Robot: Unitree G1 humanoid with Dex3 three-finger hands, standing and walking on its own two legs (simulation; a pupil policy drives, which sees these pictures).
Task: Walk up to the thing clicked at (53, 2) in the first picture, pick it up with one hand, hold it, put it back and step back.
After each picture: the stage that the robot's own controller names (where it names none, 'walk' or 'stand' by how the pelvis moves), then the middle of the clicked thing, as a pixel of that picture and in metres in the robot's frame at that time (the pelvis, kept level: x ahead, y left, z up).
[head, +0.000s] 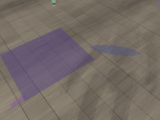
stand; (53, 1) +2.30 +0.46 -0.72
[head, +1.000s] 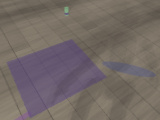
walk; (66, 11) +2.17 +0.20 -0.70
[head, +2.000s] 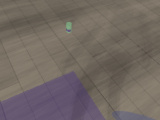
walk; (68, 27) +1.54 +0.09 -0.72
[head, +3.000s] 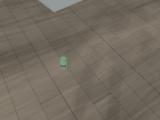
walk; (63, 62) +1.02 +0.16 -0.71
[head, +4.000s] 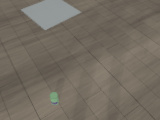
walk; (54, 98) +0.64 +0.22 -0.72
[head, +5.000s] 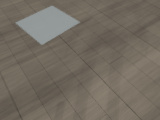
walk; out of the picture +0.41 +0.22 -0.71
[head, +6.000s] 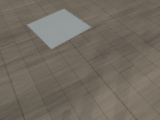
stand; out of the picture +0.34 +0.21 -0.72
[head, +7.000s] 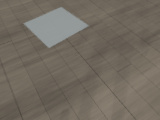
stand; out of the picture +0.34 +0.20 -0.73
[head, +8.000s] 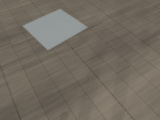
stand; out of the picture +0.32 +0.22 -0.73
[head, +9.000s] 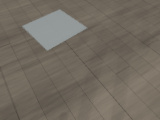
stand; out of the picture +0.32 +0.22 -0.73
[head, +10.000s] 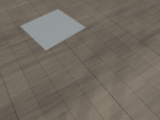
stand; out of the picture +0.32 +0.22 -0.73
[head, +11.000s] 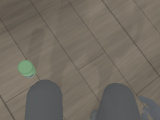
go down; (27, 69) +0.39 +0.25 -0.36
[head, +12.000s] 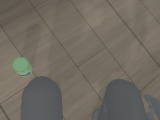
go down; (23, 67) +0.38 +0.27 -0.31
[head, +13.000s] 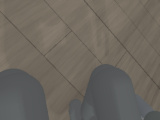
close in; out of the picture +0.37 +0.30 -0.22
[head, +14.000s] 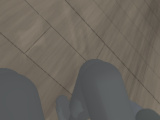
close; out of the picture +0.37 +0.30 -0.21
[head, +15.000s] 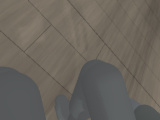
lift; out of the picture +0.36 +0.31 -0.22
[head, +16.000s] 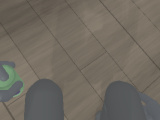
lift; (8, 82) +0.30 +0.26 -0.07
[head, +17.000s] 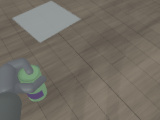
hold; (33, 83) +0.34 +0.18 +0.04
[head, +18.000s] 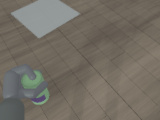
hold; (36, 88) +0.33 +0.18 -0.01
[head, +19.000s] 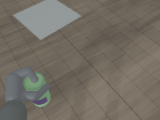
hold; (38, 90) +0.33 +0.17 -0.01
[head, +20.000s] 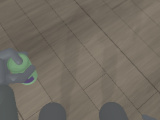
crouch; (23, 70) +0.38 +0.21 -0.08
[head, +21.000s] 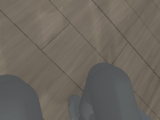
lower; out of the picture +0.38 +0.30 -0.22
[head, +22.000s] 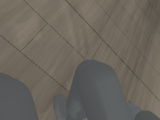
lower; out of the picture +0.38 +0.32 -0.22
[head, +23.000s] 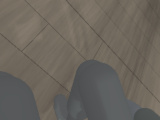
lower; out of the picture +0.38 +0.32 -0.22
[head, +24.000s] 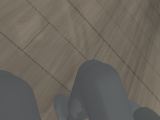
lower; out of the picture +0.37 +0.32 -0.22
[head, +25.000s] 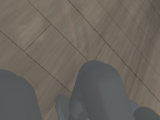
lower; out of the picture +0.36 +0.32 -0.22
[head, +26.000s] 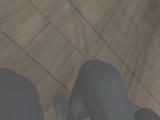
withdraw; out of the picture +0.36 +0.31 -0.22
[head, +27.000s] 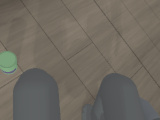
stand; (8, 63) +0.38 +0.28 -0.27
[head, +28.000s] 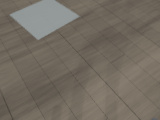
stand; out of the picture +0.32 +0.21 -0.64
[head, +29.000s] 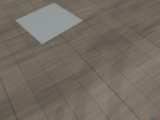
stand; out of the picture +0.33 +0.22 -0.67
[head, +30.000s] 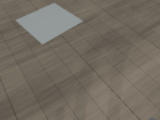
stand; out of the picture +0.33 +0.22 -0.67
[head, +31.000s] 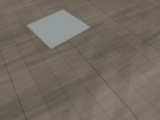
stand; out of the picture +0.36 +0.21 -0.72
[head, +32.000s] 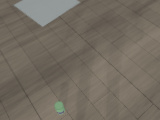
walk; (59, 108) +0.46 +0.22 -0.69
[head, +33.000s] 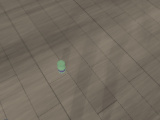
walk; (61, 66) +0.76 +0.18 -0.69
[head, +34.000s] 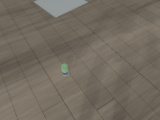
stand; (64, 69) +0.96 +0.22 -0.70
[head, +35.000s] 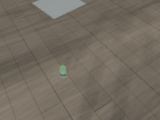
stand; (63, 71) +0.95 +0.22 -0.73
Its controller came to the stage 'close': yes
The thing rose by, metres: 0.70
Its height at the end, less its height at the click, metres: +0.00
